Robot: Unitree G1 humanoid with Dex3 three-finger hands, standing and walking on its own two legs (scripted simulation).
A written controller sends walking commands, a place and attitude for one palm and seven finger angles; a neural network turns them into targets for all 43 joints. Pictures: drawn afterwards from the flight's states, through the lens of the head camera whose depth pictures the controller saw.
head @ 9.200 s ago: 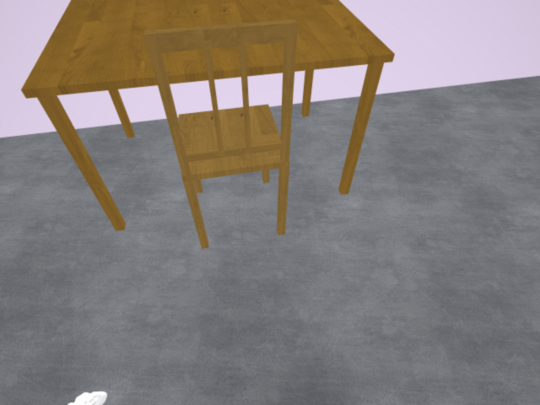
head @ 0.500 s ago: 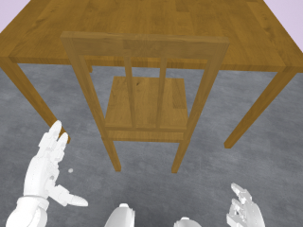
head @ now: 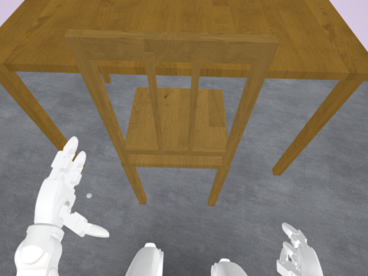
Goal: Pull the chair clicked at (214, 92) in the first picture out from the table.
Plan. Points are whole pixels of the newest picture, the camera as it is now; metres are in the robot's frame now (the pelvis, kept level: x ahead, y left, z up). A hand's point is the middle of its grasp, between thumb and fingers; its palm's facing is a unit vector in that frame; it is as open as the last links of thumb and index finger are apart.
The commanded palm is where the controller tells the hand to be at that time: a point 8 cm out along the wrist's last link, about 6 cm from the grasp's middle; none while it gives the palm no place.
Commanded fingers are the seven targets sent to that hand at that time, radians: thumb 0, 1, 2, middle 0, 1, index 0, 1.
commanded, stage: aim the fingers beside a spindle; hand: left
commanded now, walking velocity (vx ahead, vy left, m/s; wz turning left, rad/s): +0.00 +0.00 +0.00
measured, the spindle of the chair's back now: (156, 113) +0.49 +0.10 +0.02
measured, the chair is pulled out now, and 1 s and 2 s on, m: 0.00 0.00 0.00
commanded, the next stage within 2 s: push the fingers through the gap in 1.66 s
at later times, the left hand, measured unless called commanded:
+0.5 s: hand (94, 184) +0.30 +0.21 +0.02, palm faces +0.00 -1.00 -0.04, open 16.9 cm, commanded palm +0.28 +0.26 +0.02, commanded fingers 0.00 -0.50 0.30 -0.06 -0.08 -0.06 -0.08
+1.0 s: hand (101, 175) +0.33 +0.20 +0.00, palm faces +0.03 -1.00 -0.05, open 16.9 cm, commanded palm +0.31 +0.26 +0.00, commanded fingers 0.00 -0.50 0.30 -0.06 -0.08 -0.06 -0.08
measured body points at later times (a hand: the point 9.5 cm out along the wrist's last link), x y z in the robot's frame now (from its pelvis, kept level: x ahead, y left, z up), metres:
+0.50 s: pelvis +0.00 +0.01 -0.01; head +0.09 +0.02 +0.43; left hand +0.29 +0.26 +0.03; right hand +0.15 -0.24 -0.10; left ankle +0.06 +0.13 -0.65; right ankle -0.01 -0.12 -0.65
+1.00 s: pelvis -0.01 +0.01 -0.03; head +0.09 +0.02 +0.41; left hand +0.32 +0.26 +0.01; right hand +0.14 -0.25 -0.13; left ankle +0.06 +0.13 -0.65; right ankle -0.01 -0.12 -0.65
